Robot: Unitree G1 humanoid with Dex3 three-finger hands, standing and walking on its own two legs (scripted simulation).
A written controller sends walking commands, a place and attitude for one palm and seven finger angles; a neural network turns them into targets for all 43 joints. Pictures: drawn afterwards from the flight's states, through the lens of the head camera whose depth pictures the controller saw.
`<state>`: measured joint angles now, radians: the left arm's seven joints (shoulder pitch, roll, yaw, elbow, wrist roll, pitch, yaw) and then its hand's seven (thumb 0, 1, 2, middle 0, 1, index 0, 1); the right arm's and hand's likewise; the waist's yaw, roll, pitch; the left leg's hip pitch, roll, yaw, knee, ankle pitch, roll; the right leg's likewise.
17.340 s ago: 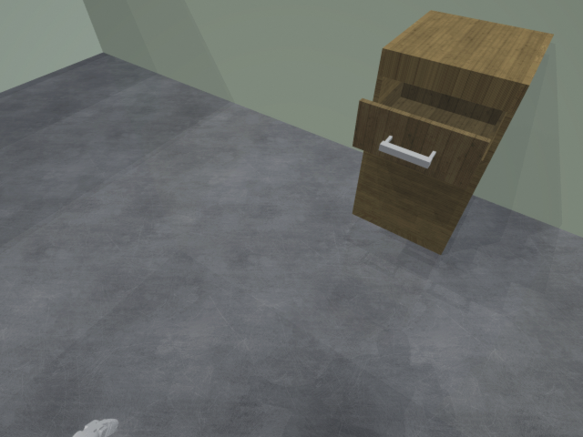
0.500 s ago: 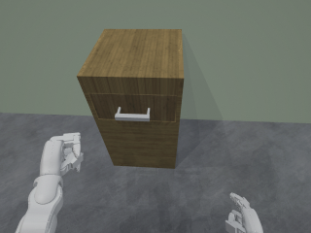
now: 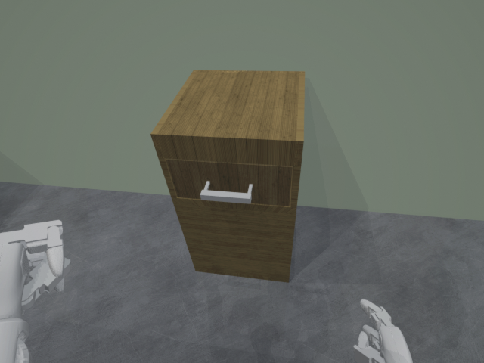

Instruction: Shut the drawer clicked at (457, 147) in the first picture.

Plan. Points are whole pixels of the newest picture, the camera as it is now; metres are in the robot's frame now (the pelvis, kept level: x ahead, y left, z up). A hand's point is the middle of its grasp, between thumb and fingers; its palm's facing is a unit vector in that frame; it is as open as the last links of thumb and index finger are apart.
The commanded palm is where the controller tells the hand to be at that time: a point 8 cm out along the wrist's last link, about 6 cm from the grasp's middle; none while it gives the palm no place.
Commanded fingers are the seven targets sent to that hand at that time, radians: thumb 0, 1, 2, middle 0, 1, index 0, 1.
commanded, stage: draw the hand back to the body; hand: left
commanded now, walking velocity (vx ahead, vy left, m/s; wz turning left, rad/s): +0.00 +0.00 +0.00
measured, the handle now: (227, 191) +0.64 +0.16 -0.17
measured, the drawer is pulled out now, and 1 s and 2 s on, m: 0.00 0.00 0.00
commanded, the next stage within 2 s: step back with the hand held close in 0.02 s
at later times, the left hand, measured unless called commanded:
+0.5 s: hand (61, 279) +0.16 +0.25 +0.15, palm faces +0.31 -0.80 -0.51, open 3.3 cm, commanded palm +0.10 +0.30 +0.17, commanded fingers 0.00 0.90 0.90 -1.40 -1.60 -1.40 -1.60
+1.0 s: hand (20, 323) +0.11 +0.26 +0.16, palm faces +0.37 -0.79 -0.49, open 3.3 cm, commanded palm +0.04 +0.30 +0.17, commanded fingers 0.00 0.90 0.90 -1.40 -1.60 -1.40 -1.60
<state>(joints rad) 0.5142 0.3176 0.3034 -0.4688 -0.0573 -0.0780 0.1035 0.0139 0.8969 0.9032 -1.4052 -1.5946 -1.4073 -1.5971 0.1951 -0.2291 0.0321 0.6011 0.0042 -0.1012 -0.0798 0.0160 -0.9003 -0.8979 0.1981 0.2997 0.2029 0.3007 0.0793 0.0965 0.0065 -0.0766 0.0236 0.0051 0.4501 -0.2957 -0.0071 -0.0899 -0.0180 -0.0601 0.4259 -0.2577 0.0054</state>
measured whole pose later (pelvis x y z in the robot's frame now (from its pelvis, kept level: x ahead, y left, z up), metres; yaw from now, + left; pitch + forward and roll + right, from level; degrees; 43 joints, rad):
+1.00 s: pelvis -0.09 +0.02 -0.01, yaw +1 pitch +1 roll -1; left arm 0.60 0.39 0.39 -0.57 0.00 -0.27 0.15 0.02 0.89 0.90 -1.41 -1.59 -1.41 -1.60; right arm 0.20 -0.22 0.00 0.55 0.00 -0.06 -0.09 0.02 -0.90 -0.90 0.20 0.30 0.20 0.30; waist -0.01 0.00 0.05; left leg -0.38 -0.01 0.00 0.56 -0.20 0.03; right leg -0.37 -0.02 0.00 0.51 -0.15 0.03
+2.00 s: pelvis -0.23 +0.05 -0.01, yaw +0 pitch +0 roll -3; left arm 0.62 0.44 0.40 -0.63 -0.05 -0.21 0.12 0.02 0.89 0.90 -1.41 -1.59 -1.41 -1.60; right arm 0.22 -0.18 0.00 0.58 -0.02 -0.10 -0.07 0.02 -0.90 -0.90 0.20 0.30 0.20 0.30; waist -0.03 -0.02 0.02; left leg -0.48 -0.01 0.01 0.40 -0.16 -0.02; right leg -0.19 0.09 -0.02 0.49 -0.45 -0.05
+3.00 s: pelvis -0.26 +0.03 -0.01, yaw +2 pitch -2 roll -1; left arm 0.30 0.21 0.03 1.00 0.01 0.03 0.02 0.02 0.91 0.90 -0.89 -1.12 -0.88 -1.05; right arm 0.29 -0.18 -0.01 1.02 -0.03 0.04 -0.02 0.01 -0.93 -0.90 0.20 0.30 0.20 0.30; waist -0.01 0.02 0.07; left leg -0.30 0.02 -0.06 0.50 -0.16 -0.03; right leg -0.19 0.04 -0.05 0.49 -0.27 -0.05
